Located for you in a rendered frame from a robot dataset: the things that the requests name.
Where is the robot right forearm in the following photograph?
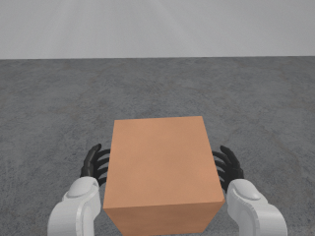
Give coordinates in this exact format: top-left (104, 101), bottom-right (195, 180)
top-left (226, 179), bottom-right (287, 236)

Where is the right robot hand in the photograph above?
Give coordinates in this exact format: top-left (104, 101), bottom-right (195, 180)
top-left (212, 146), bottom-right (244, 194)

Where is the left robot hand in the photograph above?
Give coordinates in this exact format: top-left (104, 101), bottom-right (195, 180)
top-left (80, 144), bottom-right (111, 187)

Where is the robot left forearm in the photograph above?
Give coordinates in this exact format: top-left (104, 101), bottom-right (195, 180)
top-left (47, 176), bottom-right (101, 236)

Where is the carton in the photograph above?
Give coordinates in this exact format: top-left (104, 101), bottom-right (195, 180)
top-left (102, 116), bottom-right (225, 236)

